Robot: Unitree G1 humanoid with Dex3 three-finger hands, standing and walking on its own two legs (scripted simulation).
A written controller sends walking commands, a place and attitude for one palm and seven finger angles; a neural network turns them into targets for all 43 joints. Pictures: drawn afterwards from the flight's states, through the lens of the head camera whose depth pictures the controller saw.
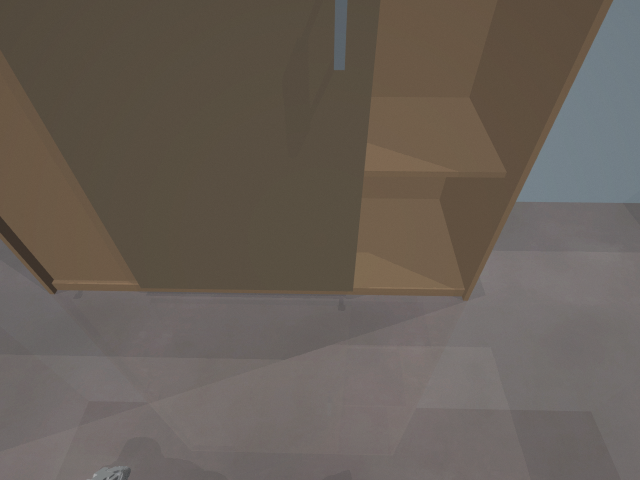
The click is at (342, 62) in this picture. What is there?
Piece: wardrobe's sliding door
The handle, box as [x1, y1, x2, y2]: [334, 0, 346, 69]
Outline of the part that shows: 335,0 334,69 344,69 346,0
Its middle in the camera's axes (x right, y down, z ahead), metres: +0.04 -0.44 +0.73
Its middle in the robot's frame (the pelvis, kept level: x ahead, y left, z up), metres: +0.86 +0.00 +0.24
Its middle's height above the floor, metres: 1.01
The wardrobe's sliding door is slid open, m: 0.42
